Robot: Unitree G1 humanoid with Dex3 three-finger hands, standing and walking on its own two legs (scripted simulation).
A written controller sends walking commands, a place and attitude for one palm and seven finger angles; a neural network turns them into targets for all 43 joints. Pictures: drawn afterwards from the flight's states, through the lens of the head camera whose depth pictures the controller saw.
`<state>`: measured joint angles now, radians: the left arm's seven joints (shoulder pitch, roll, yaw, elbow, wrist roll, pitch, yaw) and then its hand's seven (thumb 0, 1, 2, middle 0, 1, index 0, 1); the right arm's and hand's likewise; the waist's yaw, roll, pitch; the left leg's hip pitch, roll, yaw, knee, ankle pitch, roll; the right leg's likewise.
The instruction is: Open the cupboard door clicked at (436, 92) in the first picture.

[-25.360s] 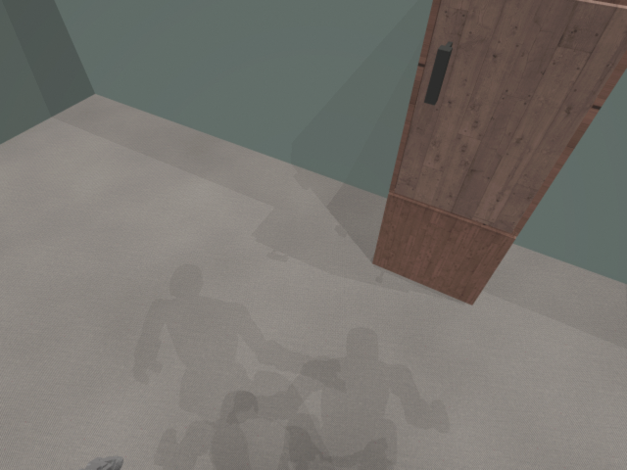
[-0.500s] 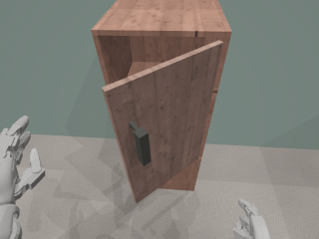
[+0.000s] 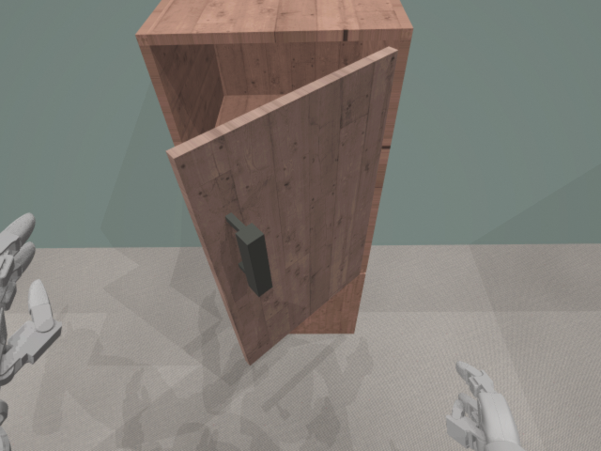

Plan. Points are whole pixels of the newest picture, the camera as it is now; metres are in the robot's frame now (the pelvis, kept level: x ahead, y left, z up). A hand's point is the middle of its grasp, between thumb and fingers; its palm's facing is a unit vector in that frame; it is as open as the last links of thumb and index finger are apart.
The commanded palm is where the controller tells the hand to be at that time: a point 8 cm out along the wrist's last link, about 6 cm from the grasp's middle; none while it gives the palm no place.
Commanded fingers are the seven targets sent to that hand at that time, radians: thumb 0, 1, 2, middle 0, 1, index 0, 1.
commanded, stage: step back with the hand held close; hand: left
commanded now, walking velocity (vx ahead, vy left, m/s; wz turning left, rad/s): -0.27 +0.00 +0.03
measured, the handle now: (246, 253) +0.36 +0.11 +0.06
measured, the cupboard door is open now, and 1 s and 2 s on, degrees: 42 42 42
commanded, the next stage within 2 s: stop stepping back and stand still in 0.82 s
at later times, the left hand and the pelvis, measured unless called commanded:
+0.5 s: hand out of the picture +0.10 +0.28 +0.15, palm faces +0.48 -0.75 -0.46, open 7.4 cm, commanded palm +0.04 +0.31 +0.17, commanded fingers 0.00 0.90 0.90 -0.20 -0.30 -0.20 -0.30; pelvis -0.09 +0.01 -0.02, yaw +1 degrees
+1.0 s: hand out of the picture +0.00 +0.25 +0.15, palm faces +0.39 -0.80 -0.45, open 7.4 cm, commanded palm -0.06 +0.30 +0.17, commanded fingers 0.00 0.90 0.90 -0.20 -0.30 -0.20 -0.30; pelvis -0.21 +0.00 -0.01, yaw -1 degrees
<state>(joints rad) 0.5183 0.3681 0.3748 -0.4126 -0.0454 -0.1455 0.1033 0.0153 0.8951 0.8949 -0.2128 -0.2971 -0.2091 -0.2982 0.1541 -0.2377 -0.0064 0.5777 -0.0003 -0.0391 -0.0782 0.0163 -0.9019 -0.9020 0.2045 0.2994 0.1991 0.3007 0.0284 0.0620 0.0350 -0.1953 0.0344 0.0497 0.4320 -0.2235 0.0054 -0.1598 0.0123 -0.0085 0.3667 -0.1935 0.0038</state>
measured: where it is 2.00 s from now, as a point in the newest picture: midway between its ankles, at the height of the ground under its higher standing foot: outside the picture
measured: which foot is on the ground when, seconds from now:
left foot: down 0.00-0.86, up 0.88-1.00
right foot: down 0.00-0.62, up 0.64-0.84, down 0.86-1.00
